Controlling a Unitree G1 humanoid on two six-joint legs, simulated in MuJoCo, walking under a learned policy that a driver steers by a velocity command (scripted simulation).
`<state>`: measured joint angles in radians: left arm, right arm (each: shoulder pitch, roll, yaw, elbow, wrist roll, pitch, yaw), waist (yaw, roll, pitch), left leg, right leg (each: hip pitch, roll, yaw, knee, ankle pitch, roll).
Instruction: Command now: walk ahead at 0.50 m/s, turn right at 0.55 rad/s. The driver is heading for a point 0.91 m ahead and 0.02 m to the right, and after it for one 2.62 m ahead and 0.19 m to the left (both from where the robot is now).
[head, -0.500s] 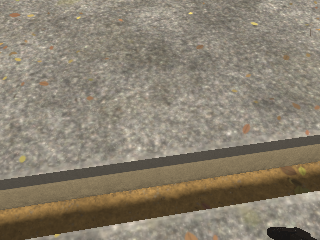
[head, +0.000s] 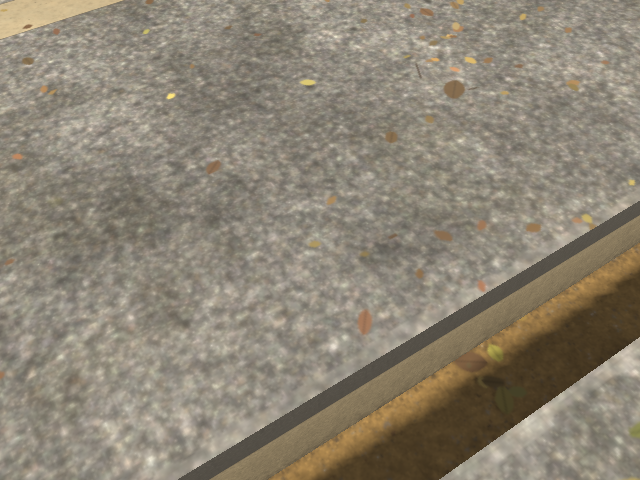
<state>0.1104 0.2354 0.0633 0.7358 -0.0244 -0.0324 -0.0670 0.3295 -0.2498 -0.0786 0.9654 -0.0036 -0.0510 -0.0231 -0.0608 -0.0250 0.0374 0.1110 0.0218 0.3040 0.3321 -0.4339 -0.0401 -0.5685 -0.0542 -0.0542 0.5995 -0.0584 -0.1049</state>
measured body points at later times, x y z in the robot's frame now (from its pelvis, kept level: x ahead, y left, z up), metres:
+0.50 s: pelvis +0.25 -0.01 +0.01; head +0.25 -0.04 +0.46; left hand +0.35 +0.27 -0.09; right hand +0.36 -0.32 -0.09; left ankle +0.43 +0.16 -0.65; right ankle +0.16 -0.09 -0.72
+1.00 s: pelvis +0.62 +0.07 +0.02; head +0.65 +0.08 +0.47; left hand +0.82 +0.31 -0.10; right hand +0.60 -0.19 -0.11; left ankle +0.66 +0.17 -0.72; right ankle +0.65 -0.09 -0.62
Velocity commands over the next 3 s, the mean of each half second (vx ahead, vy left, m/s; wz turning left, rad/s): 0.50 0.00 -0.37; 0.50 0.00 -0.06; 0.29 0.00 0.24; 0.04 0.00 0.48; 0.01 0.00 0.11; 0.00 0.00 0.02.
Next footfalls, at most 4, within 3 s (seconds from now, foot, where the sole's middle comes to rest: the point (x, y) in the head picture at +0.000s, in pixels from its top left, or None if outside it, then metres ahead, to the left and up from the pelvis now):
0.02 right None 0.19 -0.10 -0.76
0.74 left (247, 375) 0.70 0.17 -0.76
1.30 right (363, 254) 1.02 -0.12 -0.76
1.72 left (269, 275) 0.97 0.12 -0.76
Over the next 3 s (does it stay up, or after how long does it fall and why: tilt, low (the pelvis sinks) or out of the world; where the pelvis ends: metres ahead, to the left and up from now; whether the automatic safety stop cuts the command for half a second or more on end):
stays up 0.95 -0.03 0.03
